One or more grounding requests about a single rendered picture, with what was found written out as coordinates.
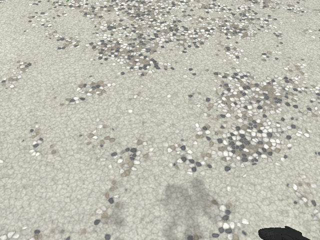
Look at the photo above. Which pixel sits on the right robot hand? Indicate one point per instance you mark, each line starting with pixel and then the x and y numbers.
pixel 279 233

